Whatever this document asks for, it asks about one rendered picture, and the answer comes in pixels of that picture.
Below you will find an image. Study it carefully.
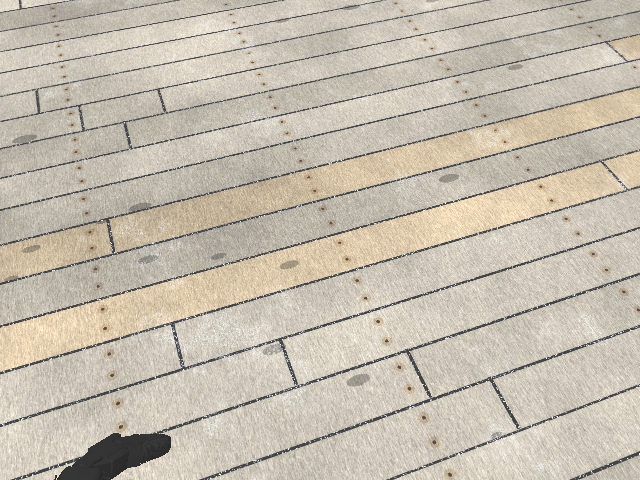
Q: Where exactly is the left robot hand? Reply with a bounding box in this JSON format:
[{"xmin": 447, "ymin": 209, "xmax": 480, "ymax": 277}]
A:
[{"xmin": 54, "ymin": 433, "xmax": 171, "ymax": 480}]

